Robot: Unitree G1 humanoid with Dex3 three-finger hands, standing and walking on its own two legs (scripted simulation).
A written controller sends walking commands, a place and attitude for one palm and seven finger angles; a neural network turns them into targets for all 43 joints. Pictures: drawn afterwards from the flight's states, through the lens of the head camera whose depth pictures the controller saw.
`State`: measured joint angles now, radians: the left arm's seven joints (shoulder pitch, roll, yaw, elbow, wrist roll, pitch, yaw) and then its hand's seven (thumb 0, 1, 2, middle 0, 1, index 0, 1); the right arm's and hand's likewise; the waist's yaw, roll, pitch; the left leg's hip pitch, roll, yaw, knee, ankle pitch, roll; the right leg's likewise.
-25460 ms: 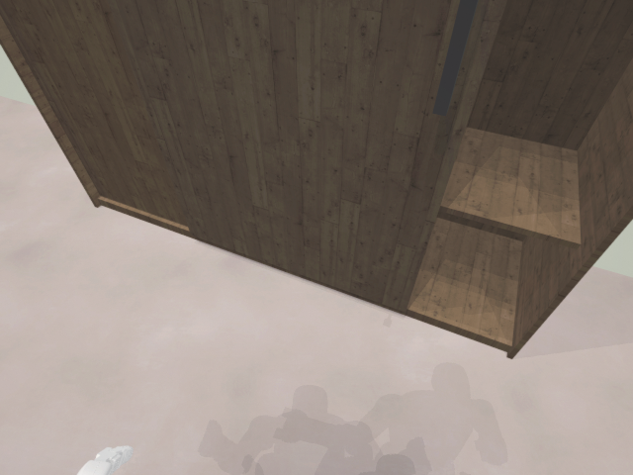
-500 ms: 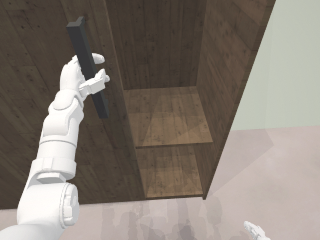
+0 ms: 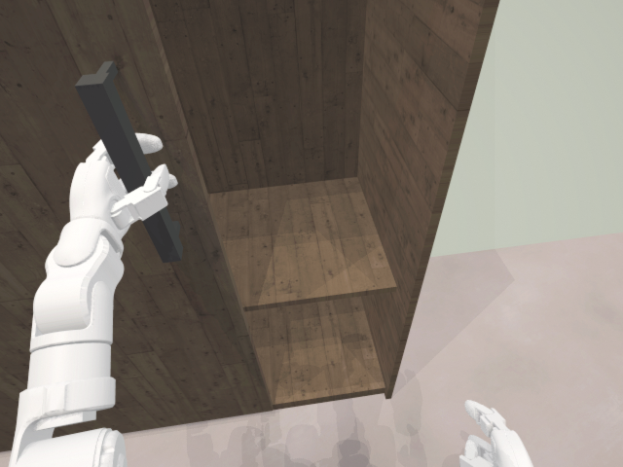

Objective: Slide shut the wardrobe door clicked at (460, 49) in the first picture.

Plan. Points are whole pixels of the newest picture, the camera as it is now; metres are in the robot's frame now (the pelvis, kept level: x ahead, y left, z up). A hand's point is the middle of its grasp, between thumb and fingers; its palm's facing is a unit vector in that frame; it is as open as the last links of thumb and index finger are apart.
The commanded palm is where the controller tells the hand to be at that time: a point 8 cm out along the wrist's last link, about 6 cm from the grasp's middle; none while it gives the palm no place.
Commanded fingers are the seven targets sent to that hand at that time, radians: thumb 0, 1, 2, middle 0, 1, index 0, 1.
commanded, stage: tug the door sideways, standing still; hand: left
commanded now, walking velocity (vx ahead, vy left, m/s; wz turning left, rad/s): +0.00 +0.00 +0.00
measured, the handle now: (144, 173) +0.42 +0.22 +0.20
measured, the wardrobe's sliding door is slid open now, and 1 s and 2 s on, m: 0.36 0.36 0.31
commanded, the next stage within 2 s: step sideways, sliding the door along in 0.54 s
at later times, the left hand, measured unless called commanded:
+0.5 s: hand (158, 190) +0.38 +0.19 +0.21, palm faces +0.25 -0.97 -0.02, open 5.8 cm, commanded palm +0.36 +0.19 +0.20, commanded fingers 0.00 0.90 0.90 -0.45 -1.40 -0.45 -1.40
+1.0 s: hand (157, 194) +0.38 +0.19 +0.20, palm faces +0.24 -0.96 -0.15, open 6.5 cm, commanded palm +0.36 +0.22 +0.21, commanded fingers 0.00 0.90 0.90 -0.45 -1.40 -0.45 -1.40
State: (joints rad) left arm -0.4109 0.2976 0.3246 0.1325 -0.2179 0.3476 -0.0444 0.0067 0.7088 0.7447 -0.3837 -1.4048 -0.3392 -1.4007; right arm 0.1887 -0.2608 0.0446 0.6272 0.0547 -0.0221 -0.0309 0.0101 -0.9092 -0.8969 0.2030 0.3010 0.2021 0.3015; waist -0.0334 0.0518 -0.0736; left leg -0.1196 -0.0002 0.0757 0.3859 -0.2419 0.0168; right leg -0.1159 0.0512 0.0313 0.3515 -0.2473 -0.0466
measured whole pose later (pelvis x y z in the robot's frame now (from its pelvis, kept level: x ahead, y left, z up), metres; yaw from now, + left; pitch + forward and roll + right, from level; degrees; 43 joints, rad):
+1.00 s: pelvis -0.01 +0.00 -0.02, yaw +7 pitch -4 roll +0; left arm -0.63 0.26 0.11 0.31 -0.09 0.02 0.08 -0.08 0.61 0.85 -0.45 -1.41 -0.26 -1.40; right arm 0.18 -0.19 0.06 0.69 0.01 0.04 -0.04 0.01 -0.91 -0.90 0.20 0.30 0.20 0.30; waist 0.01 0.05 0.13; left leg -0.13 -0.04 -0.03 0.59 -0.38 0.03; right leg -0.34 0.03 -0.04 0.58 -0.28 -0.03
